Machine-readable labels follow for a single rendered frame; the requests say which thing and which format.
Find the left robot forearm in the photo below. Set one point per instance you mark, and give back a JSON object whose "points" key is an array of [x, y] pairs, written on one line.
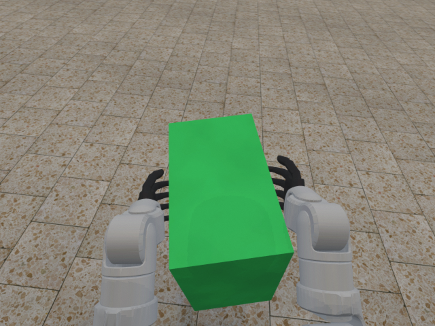
{"points": [[129, 265]]}

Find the robot left hand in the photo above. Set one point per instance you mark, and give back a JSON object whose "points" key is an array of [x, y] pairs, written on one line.
{"points": [[150, 187]]}

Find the robot right hand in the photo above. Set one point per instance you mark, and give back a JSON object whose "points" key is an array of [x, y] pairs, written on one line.
{"points": [[291, 175]]}

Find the right robot forearm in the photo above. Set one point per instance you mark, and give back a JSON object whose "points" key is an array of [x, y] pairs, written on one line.
{"points": [[324, 249]]}

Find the carton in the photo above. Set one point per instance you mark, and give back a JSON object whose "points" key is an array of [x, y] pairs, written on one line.
{"points": [[228, 241]]}

